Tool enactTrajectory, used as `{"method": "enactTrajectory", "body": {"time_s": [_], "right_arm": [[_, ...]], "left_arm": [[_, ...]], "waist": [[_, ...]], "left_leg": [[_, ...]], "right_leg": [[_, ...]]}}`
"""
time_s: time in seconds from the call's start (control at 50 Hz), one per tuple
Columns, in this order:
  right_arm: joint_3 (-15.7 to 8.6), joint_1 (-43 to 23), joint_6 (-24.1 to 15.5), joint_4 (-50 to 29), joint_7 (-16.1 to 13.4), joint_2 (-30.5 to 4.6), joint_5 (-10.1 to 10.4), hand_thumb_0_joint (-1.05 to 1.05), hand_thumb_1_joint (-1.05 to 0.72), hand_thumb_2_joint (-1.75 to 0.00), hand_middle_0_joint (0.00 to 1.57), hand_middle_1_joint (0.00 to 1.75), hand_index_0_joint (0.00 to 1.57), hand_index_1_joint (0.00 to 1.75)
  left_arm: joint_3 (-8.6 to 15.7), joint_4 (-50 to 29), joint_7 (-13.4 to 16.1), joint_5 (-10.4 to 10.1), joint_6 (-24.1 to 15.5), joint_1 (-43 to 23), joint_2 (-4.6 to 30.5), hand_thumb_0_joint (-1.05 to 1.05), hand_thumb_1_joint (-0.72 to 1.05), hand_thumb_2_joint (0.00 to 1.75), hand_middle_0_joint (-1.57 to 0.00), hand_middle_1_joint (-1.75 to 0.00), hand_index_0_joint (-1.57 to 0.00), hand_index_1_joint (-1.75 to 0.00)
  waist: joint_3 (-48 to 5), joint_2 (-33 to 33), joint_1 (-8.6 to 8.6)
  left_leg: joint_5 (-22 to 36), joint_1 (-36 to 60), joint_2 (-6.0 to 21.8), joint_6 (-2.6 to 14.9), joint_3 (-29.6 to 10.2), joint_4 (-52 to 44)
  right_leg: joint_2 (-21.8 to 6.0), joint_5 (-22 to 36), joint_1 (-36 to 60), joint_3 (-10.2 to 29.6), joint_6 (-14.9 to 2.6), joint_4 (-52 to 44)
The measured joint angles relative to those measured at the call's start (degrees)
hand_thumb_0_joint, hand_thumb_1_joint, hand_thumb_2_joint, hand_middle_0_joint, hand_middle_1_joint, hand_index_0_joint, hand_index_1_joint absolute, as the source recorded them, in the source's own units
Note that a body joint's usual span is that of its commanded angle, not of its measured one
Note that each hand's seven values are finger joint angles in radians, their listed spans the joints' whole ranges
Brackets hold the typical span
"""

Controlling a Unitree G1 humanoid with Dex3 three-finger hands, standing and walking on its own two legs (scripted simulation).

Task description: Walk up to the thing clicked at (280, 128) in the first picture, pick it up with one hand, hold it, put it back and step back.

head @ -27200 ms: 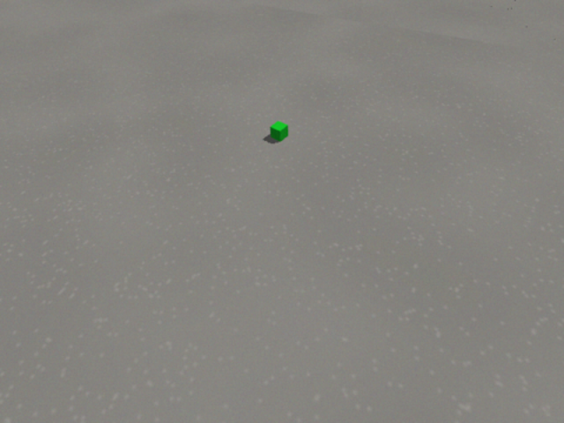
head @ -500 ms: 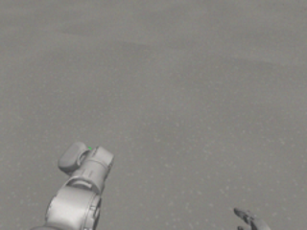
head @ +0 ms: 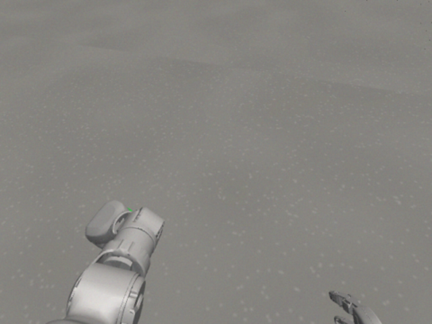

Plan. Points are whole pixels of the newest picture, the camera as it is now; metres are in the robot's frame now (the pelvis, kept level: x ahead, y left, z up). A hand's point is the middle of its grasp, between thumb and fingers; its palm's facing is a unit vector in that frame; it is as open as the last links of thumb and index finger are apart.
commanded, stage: crouch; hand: left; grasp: from above
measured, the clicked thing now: (131, 235) +0.34 +0.23 -0.07
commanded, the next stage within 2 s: none
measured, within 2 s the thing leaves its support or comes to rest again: neither
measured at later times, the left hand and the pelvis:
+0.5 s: hand (139, 259) +0.32 +0.23 -0.15, palm faces -0.25 -0.34 -0.91, open 10.0 cm; pelvis -0.04 +0.00 -0.07, yaw -1 degrees
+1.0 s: hand (166, 260) +0.41 +0.22 -0.39, palm faces -0.11 -0.40 -0.91, open 9.9 cm; pelvis -0.10 +0.01 -0.29, yaw -3 degrees
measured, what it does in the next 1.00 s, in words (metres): lowers itself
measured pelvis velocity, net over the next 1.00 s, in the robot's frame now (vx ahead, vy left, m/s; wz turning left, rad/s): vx -0.10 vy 0.01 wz -0.05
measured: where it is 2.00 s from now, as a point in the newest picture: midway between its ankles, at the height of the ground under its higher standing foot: outside the picture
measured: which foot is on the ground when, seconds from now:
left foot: down 0.00-1.00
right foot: down 0.00-1.00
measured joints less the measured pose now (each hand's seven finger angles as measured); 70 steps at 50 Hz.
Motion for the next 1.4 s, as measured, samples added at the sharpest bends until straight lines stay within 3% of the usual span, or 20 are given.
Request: {"method": "enactTrajectory", "body": {"time_s": [0.12, 0.24, 0.34, 0.44, 0.5, 0.6, 0.66, 0.72, 0.82, 0.9, 1.06, 1.26, 1.4], "right_arm": [[-0.2, 0.0, -0.1, 0.5, 0.1, 0.0, 0.0, 0.01, -0.88, -0.89, 0.2, 0.3, 0.2, 0.3], [-0.5, 0.5, -1.2, 1.1, -0.1, 0.3, -0.2, 0.01, -0.87, -0.89, 0.2, 0.3, 0.2, 0.3], [-1.1, 1.6, -2.4, 1.4, 0.1, 0.5, -1.0, 0.01, -0.86, -0.88, 0.2, 0.3, 0.2, 0.3], [-2.1, 3.2, -3.5, 1.3, 1.1, 0.3, -2.9, 0.01, -0.87, -0.88, 0.2, 0.3, 0.2, 0.3], [-2.7, 3.7, -3.8, 1.4, 1.8, 0.0, -4.3, 0.01, -0.87, -0.89, 0.2, 0.3, 0.2, 0.3], [-2.7, 3.2, -4.1, 2.4, 2.7, -0.3, -6.4, 0.01, -0.87, -0.89, 0.2, 0.3, 0.2, 0.3], [-2.2, 2.2, -4.3, 3.1, 3.1, -0.1, -7.2, 0.01, -0.88, -0.89, 0.2, 0.3, 0.2, 0.3], [-1.7, 0.6, -4.5, 4.1, 3.5, 0.3, -7.8, 0.01, -0.88, -0.89, 0.2, 0.3, 0.2, 0.3], [-0.9, -1.2, -4.4, 4.9, 4.0, 1.0, -8.2, 0.01, -0.89, -0.89, 0.2, 0.3, 0.2, 0.3], [-0.9, -1.0, -4.4, 4.8, 4.7, 1.1, -7.9, 0.0, -0.89, -0.89, 0.2, 0.3, 0.2, 0.3], [-0.8, 1.6, -4.7, 3.7, 6.2, 1.1, -6.7, 0.0, -0.9, -0.9, 0.19, 0.3, 0.2, 0.3], [0.4, 2.5, -5.1, 3.3, 6.9, 0.3, -7.2, 0.0, -0.91, -0.9, 0.19, 0.3, 0.2, 0.3], [1.2, 2.3, -5.8, 2.7, 7.8, -0.8, -8.1, 0.0, -0.91, -0.9, 0.19, 0.3, 0.2, 0.3]], "left_arm": [[0.1, 2.3, 0.1, 0.1, -0.4, -0.6, -0.3, 0.01, 0.09, 0.53, -0.82, -0.67, -0.59, -0.58], [0.9, 7.5, -0.2, 0.5, -3.5, -1.9, 0.1, 0.0, 0.09, 0.54, -0.81, -0.68, -0.58, -0.59], [2.2, 12.3, 0.8, 2.8, -8.3, -3.6, 1.2, 0.01, 0.09, 0.53, -0.82, -0.68, -0.58, -0.59], [5.3, 17.3, 5.1, 6.2, -13.4, -7.0, 3.2, 0.01, 0.1, 0.51, -0.82, -0.67, -0.59, -0.58], [8.4, 20.5, 9.0, 6.9, -15.5, -10.0, 4.8, 0.02, 0.1, 0.51, -0.82, -0.67, -0.59, -0.57], [13.2, 25.0, 15.1, 4.8, -17.7, -14.9, 7.7, 0.02, 0.1, 0.51, -0.83, -0.66, -0.6, -0.56], [15.1, 25.6, 17.2, 2.8, -18.7, -17.9, 9.4, 0.02, 0.09, 0.52, -0.84, -0.66, -0.61, -0.56], [17.7, 26.0, 18.2, 2.2, -20.0, -21.5, 11.6, 0.02, 0.08, 0.52, -0.84, -0.65, -0.61, -0.56], [20.4, 27.8, 16.9, 4.3, -21.0, -27.6, 16.5, 0.02, 0.07, 0.54, -0.85, -0.65, -0.61, -0.55], [20.2, 29.3, 14.7, 6.5, -21.3, -31.3, 20.2, 0.02, 0.08, 0.52, -0.86, -0.63, -0.63, -0.54], [20.1, 29.5, 10.1, 8.1, -21.8, -34.0, 23.4, 0.05, 0.11, 0.41, -0.9, -0.56, -0.67, -0.49], [23.5, 32.5, 10.5, 10.8, -22.7, -35.8, 26.4, 0.07, 0.14, 0.34, -0.94, -0.52, -0.7, -0.45], [23.3, 33.9, 10.1, 12.8, -23.3, -38.0, 29.6, 0.06, 0.14, 0.34, -0.95, -0.51, -0.7, -0.45]], "waist": [[-0.3, 0.0, -0.19], [-0.4, -0.6, -0.86], [-1.0, -1.8, -1.98], [-2.8, -3.2, -3.46], [-3.6, -3.5, -4.58], [-4.7, -2.5, -6.65], [-5.1, -1.9, -7.88], [-5.1, -1.3, -9.4], [-4.8, -0.3, -11.72], [-4.2, 0.6, -12.82], [-2.8, 1.4, -14.12], [-1.9, 1.6, -16.18], [0.4, 1.4, -17.18]], "left_leg": [[0.1, -0.4, 0.1, -0.03, 0.1, 0.1], [0.0, -3.0, 0.3, -0.07, 0.0, 1.4], [-1.5, -10.1, 0.5, -0.1, -0.1, 6.8], [-5.2, -23.4, 0.6, -0.32, -0.2, 18.3], [-8.0, -32.5, 0.7, -0.22, -0.4, 26.5], [-11.4, -47.7, 0.8, -0.05, -1.1, 39.1], [-13.1, -56.5, 0.9, -0.02, -1.6, 46.4], [-14.6, -64.3, 0.8, -0.12, -2.3, 53.3], [-16.6, -75.6, 0.9, -0.32, -3.1, 63.1], [-17.8, -82.8, 0.9, -0.31, -3.6, 69.8], [-19.6, -93.2, 0.5, -0.25, -4.1, 79.9], [-21.0, -101.2, 0.3, -0.24, -4.4, 88.4], [-21.7, -104.8, 0.1, -0.19, -5.0, 93.1]], "right_leg": [[0.1, 0.2, -0.4, 0.1, -0.01, 0.0], [0.3, 0.3, -2.9, 0.1, -0.06, 1.1], [0.5, -0.9, -9.9, 0.0, -0.09, 5.9], [0.7, -4.5, -23.1, 0.1, -0.01, 17.1], [0.9, -6.7, -32.0, 0.0, 0.18, 24.8], [1.2, -9.6, -46.9, -0.5, 0.41, 36.5], [1.3, -11.2, -55.4, -0.9, 0.5, 43.4], [1.4, -12.5, -63.0, -1.3, 0.52, 49.9], [1.6, -14.1, -74.2, -2.0, 0.48, 59.3], [1.8, -15.1, -81.4, -2.3, 0.54, 65.7], [1.7, -16.7, -91.9, -2.5, 0.75, 75.8], [1.7, -17.8, -100.1, -2.6, 1.0, 84.0], [1.8, -18.2, -103.5, -2.9, 1.24, 88.3]]}}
